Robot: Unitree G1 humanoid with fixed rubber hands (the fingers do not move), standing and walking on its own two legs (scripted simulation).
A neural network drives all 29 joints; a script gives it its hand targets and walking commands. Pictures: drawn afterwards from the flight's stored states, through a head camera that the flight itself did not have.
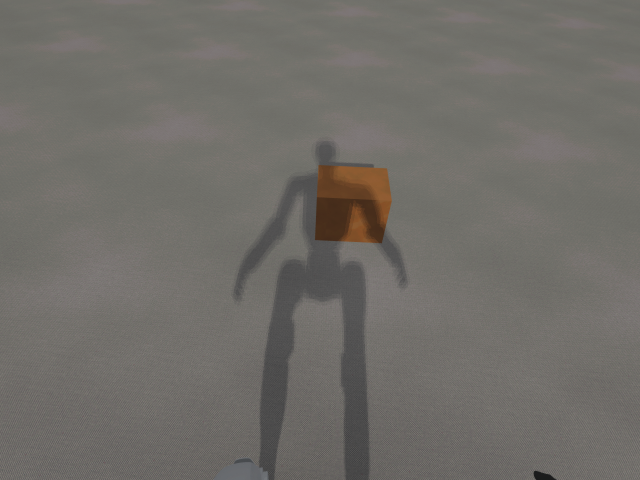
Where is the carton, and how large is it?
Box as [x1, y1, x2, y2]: [315, 165, 391, 242]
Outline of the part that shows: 318,165 315,239 381,242 391,201 386,168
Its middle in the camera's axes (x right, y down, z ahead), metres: +0.13 -0.13 +1.61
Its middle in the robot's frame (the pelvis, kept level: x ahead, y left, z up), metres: +1.24 -0.15 -0.61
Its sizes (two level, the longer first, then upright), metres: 0.283 0.199 0.241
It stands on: the floor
